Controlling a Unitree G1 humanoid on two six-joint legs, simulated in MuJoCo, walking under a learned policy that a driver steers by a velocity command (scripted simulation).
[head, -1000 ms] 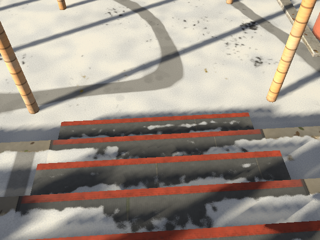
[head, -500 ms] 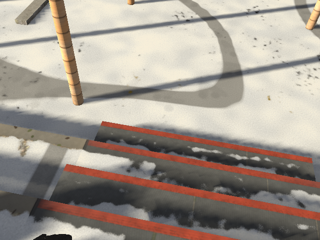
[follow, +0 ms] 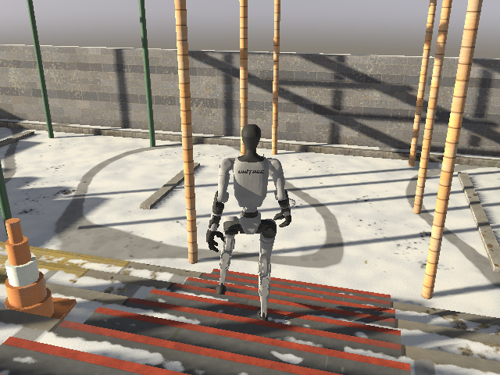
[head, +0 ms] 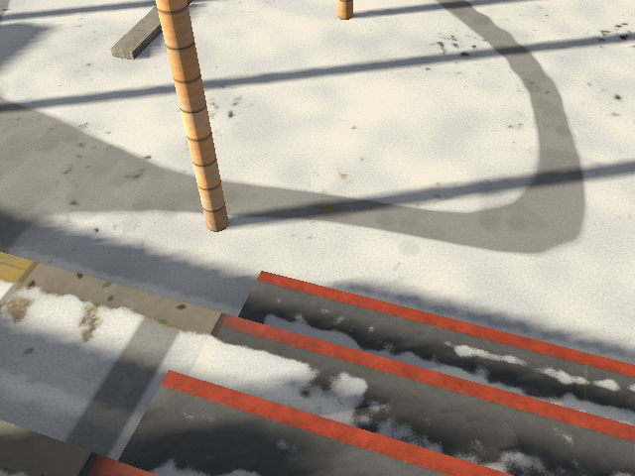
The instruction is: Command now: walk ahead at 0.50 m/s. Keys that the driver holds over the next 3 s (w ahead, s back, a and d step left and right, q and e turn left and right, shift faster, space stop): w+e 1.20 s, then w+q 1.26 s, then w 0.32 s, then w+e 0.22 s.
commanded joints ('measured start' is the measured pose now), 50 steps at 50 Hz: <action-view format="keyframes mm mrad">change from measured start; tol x64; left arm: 1 131 129 26 -14 -1 -15 14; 50 -332 192 53 -236 27 30 -60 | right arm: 1 -180 -48 -11 -112 1 -37 25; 50 166 -158 -13 -5 24 -26 -74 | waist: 1 40 -100 85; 50 -119 117 -48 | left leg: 1 -237 11 -30 -147 79 23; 14 1372 265 -150 -124 586 114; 17 909 332 -402 -613 -569 244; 42 615 180 195 178 102 63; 45 -161 -31 72 1205 -1108 -93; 50 -136 42 -21 647 -604 -77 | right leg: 1 199 -283 344 -57 350 -141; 15 -791 -46 192 1487 -395 80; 39 -510 -145 -2 -121 808 20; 44 552 -231 53 87 1300 -198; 50 40 -416 603 -191 298 -304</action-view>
